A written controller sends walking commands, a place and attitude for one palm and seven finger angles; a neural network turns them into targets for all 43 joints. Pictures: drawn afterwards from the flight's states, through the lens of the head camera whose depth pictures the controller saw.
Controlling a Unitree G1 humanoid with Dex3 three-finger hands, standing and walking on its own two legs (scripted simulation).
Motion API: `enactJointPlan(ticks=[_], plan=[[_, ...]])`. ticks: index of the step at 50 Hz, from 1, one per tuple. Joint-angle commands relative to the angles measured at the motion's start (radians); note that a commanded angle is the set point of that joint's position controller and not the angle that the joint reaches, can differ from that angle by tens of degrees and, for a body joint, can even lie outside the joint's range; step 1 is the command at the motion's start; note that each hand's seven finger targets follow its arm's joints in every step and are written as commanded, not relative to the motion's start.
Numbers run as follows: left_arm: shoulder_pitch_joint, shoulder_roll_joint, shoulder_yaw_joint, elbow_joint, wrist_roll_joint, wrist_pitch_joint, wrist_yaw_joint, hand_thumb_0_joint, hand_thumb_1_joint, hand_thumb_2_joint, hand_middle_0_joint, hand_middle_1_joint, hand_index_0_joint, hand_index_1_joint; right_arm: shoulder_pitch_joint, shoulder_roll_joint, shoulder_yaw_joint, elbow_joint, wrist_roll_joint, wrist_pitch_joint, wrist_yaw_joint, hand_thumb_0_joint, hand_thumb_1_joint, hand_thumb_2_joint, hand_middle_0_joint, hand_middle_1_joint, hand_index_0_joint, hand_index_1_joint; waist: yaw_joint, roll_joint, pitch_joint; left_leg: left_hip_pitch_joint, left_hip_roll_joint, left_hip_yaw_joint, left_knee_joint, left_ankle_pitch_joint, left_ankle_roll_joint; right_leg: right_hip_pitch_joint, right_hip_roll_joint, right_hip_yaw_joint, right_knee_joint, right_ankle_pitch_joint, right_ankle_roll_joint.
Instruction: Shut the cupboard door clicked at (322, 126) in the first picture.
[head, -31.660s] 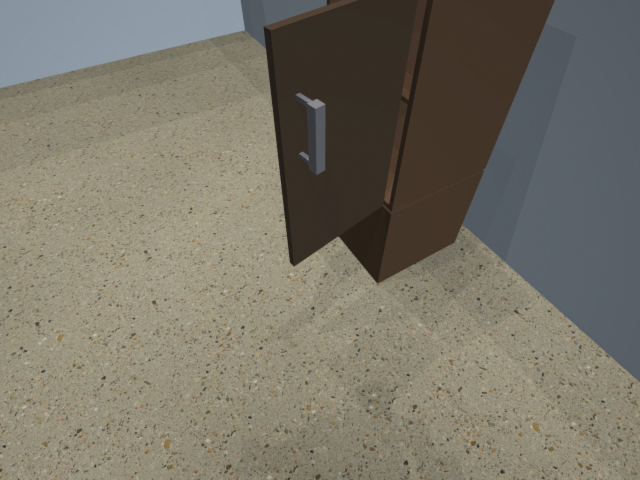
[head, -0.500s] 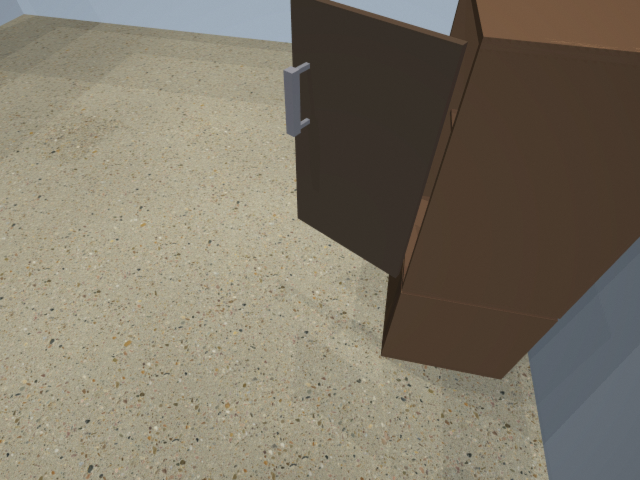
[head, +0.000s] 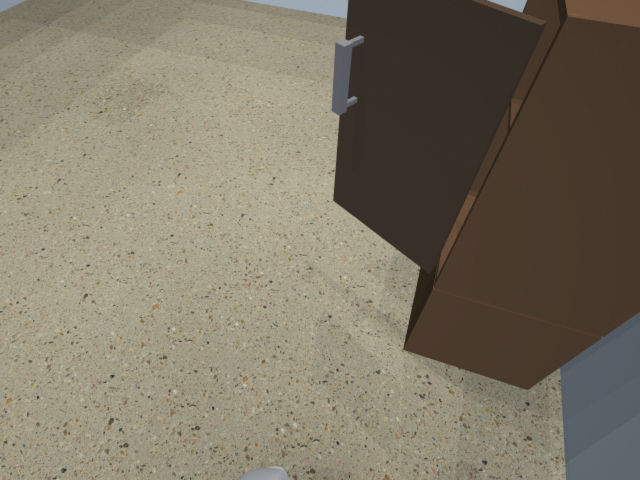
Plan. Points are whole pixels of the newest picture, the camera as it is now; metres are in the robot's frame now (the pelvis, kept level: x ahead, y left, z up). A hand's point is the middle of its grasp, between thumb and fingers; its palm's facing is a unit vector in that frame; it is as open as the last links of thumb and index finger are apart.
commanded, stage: walk to a spot facing it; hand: left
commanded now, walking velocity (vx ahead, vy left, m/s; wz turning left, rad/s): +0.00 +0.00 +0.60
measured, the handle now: (348, 75) +0.82 -0.02 +0.07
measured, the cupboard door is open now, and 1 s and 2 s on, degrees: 62 62 62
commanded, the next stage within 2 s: none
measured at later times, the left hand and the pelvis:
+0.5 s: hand out of the picture +0.07 +0.23 -0.14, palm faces +0.29 -0.91 -0.31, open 7.4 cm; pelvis +0.01 -0.02 +0.00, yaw +19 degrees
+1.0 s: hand out of the picture -0.04 +0.21 -0.16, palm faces +0.62 -0.73 -0.28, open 7.4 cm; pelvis +0.04 -0.02 +0.00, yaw +39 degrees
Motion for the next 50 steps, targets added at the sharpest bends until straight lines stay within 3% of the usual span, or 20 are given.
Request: enactJointPlan(ticks=[1, 4, 5, 6, 7, 10, 18, 22, 23, 24, 25, 28, 33, 36, 38, 39, 40, 41, 43, 50], plan=[[0.015, 0.217, 0.058, -0.088, 0.015, -0.007, 0.012, 0.000, 0.900, 0.900, -0.200, -0.300, -0.200, -0.300, -0.073, -0.103, -0.028, -0.144, 0.005, -0.003, 0.006, 0.000, -0.900, -0.900, 0.200, 0.300, 0.200, 0.300, 0.009, -0.084, 0.062, -0.138, 0.128, 0.007, 0.140, -0.178, -0.032, 0.031, -0.411, 0.142, -0.054, 0.869, -0.150], [0.021, 0.242, 0.061, -0.116, -0.001, -0.006, -0.004, 0.000, 0.900, 0.900, -0.200, -0.300, -0.200, -0.300, 0.057, -0.121, -0.034, -0.138, -0.005, -0.007, 0.014, 0.000, -0.900, -0.900, 0.200, 0.300, 0.200, 0.300, -0.046, -0.060, -0.039, 0.142, 0.061, 0.092, -0.134, 0.151, -0.006, -0.060, -0.304, -0.004, 0.236, 0.882, -0.021], [0.043, 0.216, 0.058, -0.137, -0.009, -0.002, -0.009, 0.000, 0.900, 0.900, -0.200, -0.300, -0.200, -0.300, 0.125, -0.181, -0.050, -0.136, -0.012, -0.015, 0.014, 0.000, -0.900, -0.900, 0.200, 0.300, 0.200, 0.300, -0.070, 0.105, -0.102, 0.276, 0.189, -0.136, -0.239, 0.502, 0.083, -0.221, -0.213, -0.050, 0.435, 0.627, 0.054], [0.004, 0.151, 0.040, -0.194, -0.018, -0.001, -0.011, 0.000, 0.900, 0.900, -0.200, -0.300, -0.200, -0.300, 0.176, -0.282, -0.074, -0.135, -0.012, -0.022, 0.008, 0.000, -0.900, -0.900, 0.200, 0.300, 0.200, 0.300, -0.084, 0.337, -0.126, 0.306, 0.444, -0.527, -0.367, 0.780, 0.253, -0.398, -0.072, -0.012, 0.664, -0.195, 0.097], [-0.078, 0.177, 0.037, -0.232, -0.004, 0.014, -0.003, 0.000, 0.900, 0.900, -0.200, -0.300, -0.200, -0.300, 0.190, -0.304, -0.076, -0.126, -0.004, -0.018, 0.003, 0.000, -0.900, -0.900, 0.200, 0.300, 0.200, 0.300, -0.094, 0.123, -0.123, 0.220, 0.483, -0.607, -0.432, 0.475, 0.274, -0.396, -0.078, 0.132, 0.726, -0.274, 0.078], [-0.101, 0.146, 0.048, -0.228, 0.003, 0.017, -0.016, 0.000, 0.900, 0.900, -0.200, -0.300, -0.200, -0.300, 0.024, -0.262, -0.066, -0.184, -0.017, -0.026, -0.007, 0.000, -0.900, -0.900, 0.200, 0.300, 0.200, 0.300, -0.028, 0.075, -0.046, 0.038, 0.360, -0.498, -0.486, 0.004, 0.183, -0.413, -0.101, 0.180, 0.654, -0.082, 0.080], [-0.063, 0.129, 0.039, -0.251, 0.007, 0.017, -0.027, 0.000, 0.900, 0.900, -0.200, -0.300, -0.200, -0.300, -0.007, -0.273, -0.082, -0.212, -0.015, -0.018, -0.001, 0.000, -0.900, -0.900, 0.200, 0.300, 0.200, 0.300, -0.016, 0.142, -0.154, 0.126, 0.242, -0.412, -0.431, 0.174, 0.138, -0.310, -0.015, 0.131, 0.309, -0.025, 0.100], [0.052, 0.175, 0.050, -0.237, 0.005, 0.007, -0.020, 0.000, 0.900, 0.900, -0.200, -0.300, -0.200, -0.300, -0.068, -0.249, -0.087, -0.245, -0.001, -0.007, 0.006, 0.000, -0.900, -0.900, 0.200, 0.300, 0.200, 0.300, 0.044, 0.148, -0.171, -0.004, 0.149, -0.381, -0.342, 0.140, 0.069, -0.050, 0.005, 0.123, -0.035, 0.121, 0.092], [0.077, 0.226, 0.063, -0.237, 0.013, 0.000, -0.015, 0.000, 0.900, 0.900, -0.200, -0.300, -0.200, -0.300, -0.076, -0.200, -0.086, -0.256, 0.008, -0.003, 0.012, 0.000, -0.900, -0.900, 0.200, 0.300, 0.200, 0.300, 0.056, 0.021, -0.158, -0.131, 0.070, -0.310, -0.218, 0.012, 0.011, 0.037, -0.125, 0.249, -0.183, 0.047, 0.047], [0.055, 0.312, 0.079, -0.252, 0.026, -0.006, -0.008, 0.000, 0.900, 0.900, -0.200, -0.300, -0.200, -0.300, -0.071, -0.136, -0.078, -0.277, 0.011, -0.003, 0.018, 0.000, -0.900, -0.900, 0.200, 0.300, 0.200, 0.300, 0.057, -0.235, -0.105, -0.271, -0.061, -0.109, 0.073, -0.147, -0.070, -0.001, -0.414, 0.581, -0.328, -0.066, -0.076], [-0.042, 0.311, 0.060, -0.271, 0.018, 0.000, -0.006, 0.000, 0.900, 0.900, -0.200, -0.300, -0.200, -0.300, -0.079, -0.170, -0.083, -0.279, -0.006, -0.001, 0.024, 0.000, -0.900, -0.900, 0.200, 0.300, 0.200, 0.300, 0.026, -0.169, -0.043, -0.237, -0.005, -0.109, 0.324, -0.209, -0.058, -0.179, -0.502, 0.546, -0.332, 0.004, -0.128], [-0.133, 0.204, 0.044, -0.280, 0.015, -0.013, -0.002, 0.000, 0.900, 0.900, -0.200, -0.300, -0.200, -0.300, -0.043, -0.160, -0.078, -0.259, -0.003, 0.003, 0.034, 0.000, -0.900, -0.900, 0.200, 0.300, 0.200, 0.300, -0.038, -0.182, -0.027, -0.232, 0.076, -0.079, 0.488, -0.106, -0.067, -0.156, -0.357, 0.295, -0.173, 0.396, -0.114], [0.053, 0.259, 0.063, -0.228, 0.016, -0.014, -0.005, 0.000, 0.900, 0.900, -0.200, -0.300, -0.200, -0.300, -0.159, -0.117, -0.042, -0.293, 0.010, -0.007, 0.045, 0.000, -0.900, -0.900, 0.200, 0.300, 0.200, 0.300, 0.055, -0.214, -0.092, -0.118, 0.051, 0.061, 0.105, -0.112, -0.070, 0.057, -0.326, 0.125, -0.020, 0.871, -0.057], [0.073, 0.270, 0.071, -0.221, 0.014, -0.011, -0.007, 0.000, 0.900, 0.900, -0.200, -0.300, -0.200, -0.300, -0.136, -0.128, -0.039, -0.288, 0.012, -0.013, 0.042, 0.000, -0.900, -0.900, 0.200, 0.300, 0.200, 0.300, 0.045, -0.232, -0.125, -0.011, 0.035, 0.092, -0.093, -0.037, -0.052, 0.070, -0.329, 0.093, 0.048, 0.889, -0.030], [0.060, 0.262, 0.069, -0.229, 0.000, -0.009, -0.013, 0.000, 0.900, 0.900, -0.200, -0.300, -0.200, -0.300, -0.021, -0.191, -0.054, -0.255, 0.004, -0.024, 0.041, 0.000, -0.900, -0.900, 0.200, 0.300, 0.200, 0.300, -0.021, -0.125, -0.199, 0.265, 0.074, 0.039, -0.301, 0.286, -0.019, -0.073, -0.300, 0.018, 0.259, 0.760, 0.043], [0.074, 0.196, 0.060, -0.265, -0.008, -0.005, -0.018, 0.000, 0.900, 0.900, -0.200, -0.300, -0.200, -0.300, 0.037, -0.306, -0.083, -0.249, -0.006, -0.032, 0.033, 0.000, -0.900, -0.900, 0.200, 0.300, 0.200, 0.300, -0.050, 0.186, -0.267, 0.505, 0.346, -0.296, -0.300, 0.707, 0.104, -0.372, -0.175, -0.031, 0.478, 0.223, 0.116], [0.004, 0.156, 0.034, -0.308, 0.000, -0.001, -0.016, 0.000, 0.900, 0.900, -0.200, -0.300, -0.200, -0.300, 0.115, -0.353, -0.096, -0.224, 0.004, -0.024, 0.026, 0.000, -0.900, -0.900, 0.200, 0.300, 0.200, 0.300, -0.088, 0.288, -0.269, 0.513, 0.488, -0.429, -0.310, 1.007, 0.234, -0.489, -0.117, 0.050, 0.609, -0.263, 0.118], [-0.068, 0.169, 0.038, -0.316, 0.003, 0.012, -0.007, 0.000, 0.900, 0.900, -0.200, -0.300, -0.200, -0.300, 0.131, -0.338, -0.093, -0.207, 0.001, -0.024, 0.012, 0.000, -0.900, -0.900, 0.200, 0.300, 0.200, 0.300, -0.106, 0.189, -0.250, 0.459, 0.460, -0.396, -0.302, 0.898, 0.238, -0.518, -0.128, 0.126, 0.646, -0.231, 0.113], [-0.114, 0.164, 0.041, -0.298, -0.002, 0.014, -0.011, 0.000, 0.900, 0.900, -0.200, -0.300, -0.200, -0.300, 0.036, -0.288, -0.079, -0.231, -0.006, -0.025, -0.006, 0.000, -0.900, -0.900, 0.200, 0.300, 0.200, 0.300, -0.071, 0.187, -0.161, 0.333, 0.379, -0.344, -0.313, 0.744, 0.198, -0.517, -0.134, 0.156, 0.637, -0.129, 0.120], [0.022, 0.142, 0.044, -0.250, -0.001, 0.016, -0.034, 0.000, 0.900, 0.900, -0.200, -0.300, -0.200, -0.300, -0.122, -0.270, -0.074, -0.271, -0.009, -0.013, -0.001, 0.000, -0.900, -0.900, 0.200, 0.300, 0.200, 0.300, 0.021, 0.182, -0.113, 0.097, 0.246, -0.281, -0.327, 0.387, 0.116, -0.232, -0.030, 0.076, 0.240, 0.037, 0.112]])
